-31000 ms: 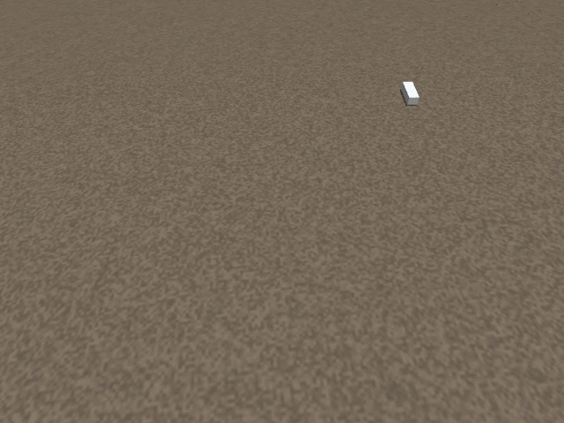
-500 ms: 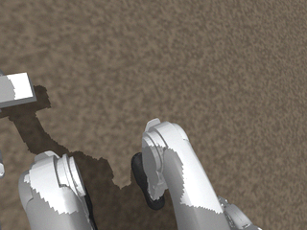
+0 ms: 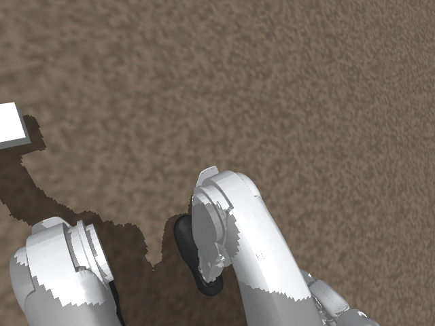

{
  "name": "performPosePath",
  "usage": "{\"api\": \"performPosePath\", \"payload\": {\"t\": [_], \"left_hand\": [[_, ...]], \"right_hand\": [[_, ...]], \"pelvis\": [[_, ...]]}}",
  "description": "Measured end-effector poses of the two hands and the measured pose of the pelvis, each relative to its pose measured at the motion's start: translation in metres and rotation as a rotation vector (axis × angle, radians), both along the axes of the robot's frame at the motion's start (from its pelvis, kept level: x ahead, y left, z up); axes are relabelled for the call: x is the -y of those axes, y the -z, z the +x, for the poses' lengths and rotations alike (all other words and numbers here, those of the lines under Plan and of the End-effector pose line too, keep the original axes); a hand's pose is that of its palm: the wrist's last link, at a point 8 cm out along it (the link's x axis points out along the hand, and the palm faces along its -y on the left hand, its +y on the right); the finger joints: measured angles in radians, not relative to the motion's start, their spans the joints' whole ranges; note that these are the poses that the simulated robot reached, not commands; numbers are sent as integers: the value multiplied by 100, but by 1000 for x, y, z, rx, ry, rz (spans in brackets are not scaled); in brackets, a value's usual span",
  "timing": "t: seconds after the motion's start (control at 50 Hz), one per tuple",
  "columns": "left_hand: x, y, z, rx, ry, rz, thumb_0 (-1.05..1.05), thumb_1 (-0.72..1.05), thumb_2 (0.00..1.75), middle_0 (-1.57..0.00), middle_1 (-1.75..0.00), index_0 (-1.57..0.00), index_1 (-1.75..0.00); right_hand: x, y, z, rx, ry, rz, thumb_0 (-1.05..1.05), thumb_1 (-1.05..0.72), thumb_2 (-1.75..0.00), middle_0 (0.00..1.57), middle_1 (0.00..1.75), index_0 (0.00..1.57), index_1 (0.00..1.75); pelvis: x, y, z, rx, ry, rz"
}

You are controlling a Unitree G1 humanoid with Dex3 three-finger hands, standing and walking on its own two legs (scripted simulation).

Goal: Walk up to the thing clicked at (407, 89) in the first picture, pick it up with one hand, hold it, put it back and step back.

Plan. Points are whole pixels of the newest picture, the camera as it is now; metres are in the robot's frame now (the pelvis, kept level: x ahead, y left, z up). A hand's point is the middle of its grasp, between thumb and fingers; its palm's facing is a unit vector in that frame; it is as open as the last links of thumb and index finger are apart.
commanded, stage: rest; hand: left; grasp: from above
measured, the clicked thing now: out of the picture +0.47 +0.32 -0.27
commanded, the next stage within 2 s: open in 0.32 s
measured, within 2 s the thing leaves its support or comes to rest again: rests again in 0.38 s
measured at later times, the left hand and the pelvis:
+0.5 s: hand out of the picture +0.45 +0.31 -0.26, palm faces -0.47 -0.13 -0.87, open 9.5 cm; pelvis +0.00 +0.00 +0.00, yaw -1 degrees
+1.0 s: hand out of the picture +0.46 +0.31 -0.25, palm faces -0.47 -0.12 -0.88, open 12.4 cm; pelvis -0.01 +0.00 +0.00, yaw -1 degrees
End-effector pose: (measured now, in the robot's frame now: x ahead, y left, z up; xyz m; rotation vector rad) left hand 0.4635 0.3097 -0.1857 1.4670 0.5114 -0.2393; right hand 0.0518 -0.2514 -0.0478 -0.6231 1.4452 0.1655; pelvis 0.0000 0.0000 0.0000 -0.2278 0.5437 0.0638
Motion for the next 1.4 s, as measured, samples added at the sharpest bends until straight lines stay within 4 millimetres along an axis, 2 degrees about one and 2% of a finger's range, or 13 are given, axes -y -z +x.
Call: {"api": "performPosePath", "payload": {"t": [0.22, 0.46, 0.6, 0.84, 1.06, 1.4], "left_hand": [[4, 6, 3, -8, -20, 3, 0, 9, 46, -68, -59, -72, -53], [-3, 14, -3, -36, -36, -10, 0, 9, 46, -68, -59, -72, -53], [-7, 14, -2, -8, -17, -19, 0, 10, 49, -61, -63, -65, -58], [-7, 6, 0, 2, -15, 5, 0, -8, 64, -40, -75, -43, -72], [-1, 9, 1, -15, -21, -7, 0, -26, 77, -24, -90, -27, -87], [-9, 10, -1, -8, -32, -3, 0, -43, 94, -10, -103, -12, -100]], "right_hand": [[-1, 1, -4, -7, -12, 30, 0, -91, -90, 20, 30, 20, 30], [3, -6, -12, -29, -22, 0, 0, -91, -90, 20, 30, 20, 30], [1, -11, -14, -49, -31, -17, 0, -91, -90, 20, 30, 20, 30], [-4, -10, -9, -18, -38, 8, 0, -90, -89, 20, 31, 20, 30], [-4, -8, -14, -18, -35, 21, 0, -90, -90, 20, 31, 20, 30], [-5, -15, -18, -24, -32, -8, 0, -90, -89, 20, 31, 20, 30]], "pelvis": [[1, 1, -2, 12, 8, -1], [0, 1, -4, 27, 13, -9], [-1, 1, -3, 32, 13, -18], [-1, 0, -3, 30, 13, -24], [0, -1, -7, 37, 17, -16], [-3, 0, -7, 42, 17, -29]]}}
